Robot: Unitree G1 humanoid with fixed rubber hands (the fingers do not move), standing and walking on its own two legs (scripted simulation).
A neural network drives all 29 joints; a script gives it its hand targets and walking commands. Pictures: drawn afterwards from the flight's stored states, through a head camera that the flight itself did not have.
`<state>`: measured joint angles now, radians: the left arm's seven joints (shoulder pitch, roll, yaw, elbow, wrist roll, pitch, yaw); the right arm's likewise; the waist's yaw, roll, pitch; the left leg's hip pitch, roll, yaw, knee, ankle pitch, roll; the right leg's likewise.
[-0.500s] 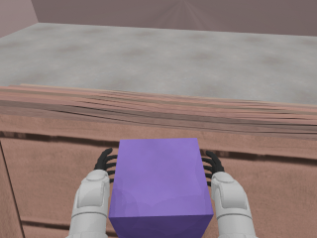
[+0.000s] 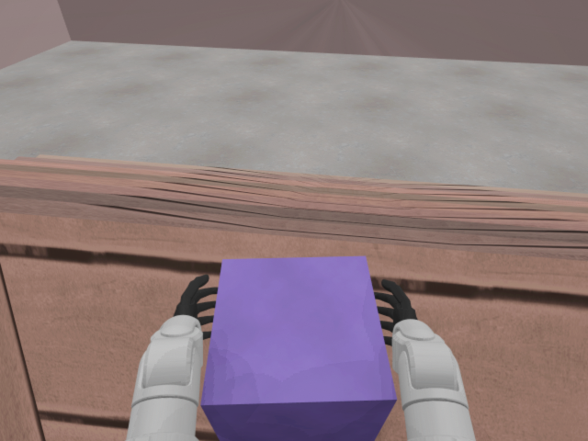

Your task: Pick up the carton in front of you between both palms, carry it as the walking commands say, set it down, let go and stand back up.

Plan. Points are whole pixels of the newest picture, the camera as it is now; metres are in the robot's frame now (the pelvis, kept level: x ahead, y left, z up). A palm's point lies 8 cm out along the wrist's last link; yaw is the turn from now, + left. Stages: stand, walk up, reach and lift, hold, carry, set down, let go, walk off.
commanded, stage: hold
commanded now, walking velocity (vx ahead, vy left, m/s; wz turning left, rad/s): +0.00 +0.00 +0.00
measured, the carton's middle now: (296, 361) +0.28 +0.00 -0.03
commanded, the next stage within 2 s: carry in 0.10 s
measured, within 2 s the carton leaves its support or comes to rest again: neither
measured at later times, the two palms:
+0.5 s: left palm (184, 265) +0.38 +0.17 +0.08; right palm (383, 272) +0.37 -0.13 +0.08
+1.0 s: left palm (191, 177) +0.66 +0.22 +0.06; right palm (330, 178) +0.66 -0.08 +0.06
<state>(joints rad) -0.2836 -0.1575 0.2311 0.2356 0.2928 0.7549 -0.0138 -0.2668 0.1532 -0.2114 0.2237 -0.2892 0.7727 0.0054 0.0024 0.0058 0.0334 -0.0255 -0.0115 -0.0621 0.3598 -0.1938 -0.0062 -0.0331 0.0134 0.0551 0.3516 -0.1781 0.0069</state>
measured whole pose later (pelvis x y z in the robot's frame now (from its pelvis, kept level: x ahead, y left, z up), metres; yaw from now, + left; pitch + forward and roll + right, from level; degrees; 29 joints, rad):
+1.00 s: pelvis +0.38 +0.07 -0.02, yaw +0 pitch +4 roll +1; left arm -0.20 -0.13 0.15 -0.31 0.10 1.23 0.09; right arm -0.20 0.14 -0.11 -0.28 -0.11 1.22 -0.09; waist 0.00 -0.04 -0.09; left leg -0.46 0.05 0.27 0.57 -0.19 0.10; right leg -0.25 -0.11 -0.06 1.00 -0.45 0.02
